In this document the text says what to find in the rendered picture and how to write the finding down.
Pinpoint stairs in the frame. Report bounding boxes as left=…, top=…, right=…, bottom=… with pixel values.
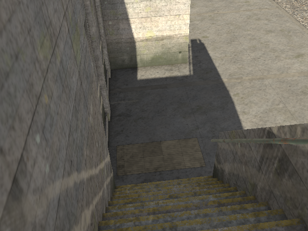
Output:
left=98, top=175, right=308, bottom=231

